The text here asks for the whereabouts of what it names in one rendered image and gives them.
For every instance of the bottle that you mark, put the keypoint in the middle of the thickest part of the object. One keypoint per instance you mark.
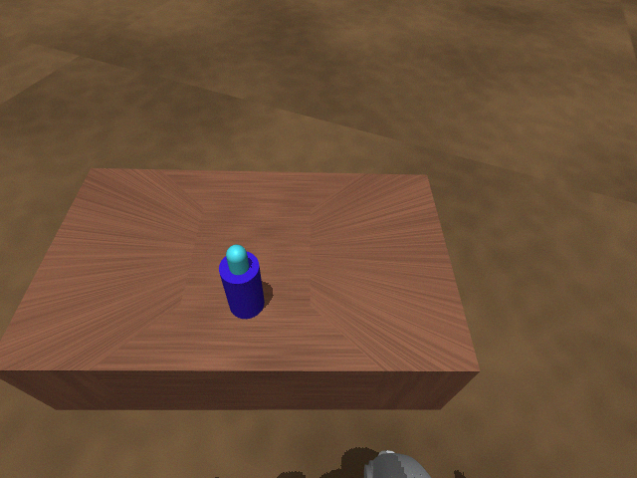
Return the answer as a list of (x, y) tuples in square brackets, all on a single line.
[(240, 274)]

